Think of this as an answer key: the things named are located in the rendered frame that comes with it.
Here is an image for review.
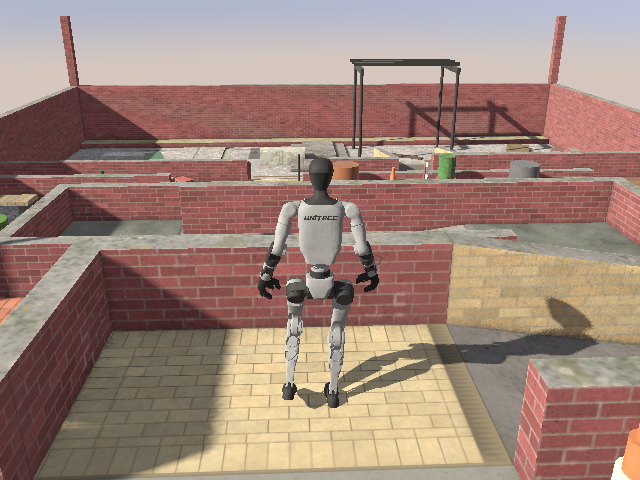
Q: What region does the robot thigh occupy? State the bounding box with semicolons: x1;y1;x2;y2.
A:
327;279;354;348
286;278;306;336

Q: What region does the robot left forearm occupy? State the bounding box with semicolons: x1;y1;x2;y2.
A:
260;241;281;281

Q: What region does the left robot thigh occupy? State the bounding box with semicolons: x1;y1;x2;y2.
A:
286;278;306;336

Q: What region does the right robot upper arm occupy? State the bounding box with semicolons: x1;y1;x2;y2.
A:
341;201;370;256

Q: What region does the robot left hand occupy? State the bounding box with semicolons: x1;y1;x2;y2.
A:
257;277;281;299

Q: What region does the left robot upper arm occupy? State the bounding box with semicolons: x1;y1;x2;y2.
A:
271;201;300;257

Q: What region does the robot right hand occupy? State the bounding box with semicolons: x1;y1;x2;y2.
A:
356;273;379;292

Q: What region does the right robot thigh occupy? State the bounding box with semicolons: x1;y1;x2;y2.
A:
327;279;354;348

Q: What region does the robot right forearm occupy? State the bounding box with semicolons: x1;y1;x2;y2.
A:
359;241;377;277

